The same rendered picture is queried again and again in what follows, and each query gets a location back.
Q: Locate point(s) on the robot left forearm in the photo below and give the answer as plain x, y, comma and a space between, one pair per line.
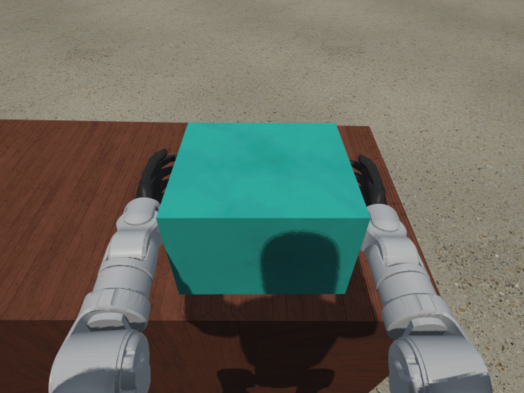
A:
119, 299

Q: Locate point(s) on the carton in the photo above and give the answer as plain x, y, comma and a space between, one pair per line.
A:
262, 208

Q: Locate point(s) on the robot right forearm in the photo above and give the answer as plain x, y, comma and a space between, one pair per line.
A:
411, 306

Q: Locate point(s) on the left robot hand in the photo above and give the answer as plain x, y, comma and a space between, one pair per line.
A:
151, 184

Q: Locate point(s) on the pedestal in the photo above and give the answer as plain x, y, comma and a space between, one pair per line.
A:
63, 186

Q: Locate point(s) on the robot right upper arm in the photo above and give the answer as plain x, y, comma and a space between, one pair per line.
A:
436, 364

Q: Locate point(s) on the right robot hand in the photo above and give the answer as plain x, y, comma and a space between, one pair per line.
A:
372, 189

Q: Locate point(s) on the robot left upper arm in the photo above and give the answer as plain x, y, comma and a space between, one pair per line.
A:
115, 361

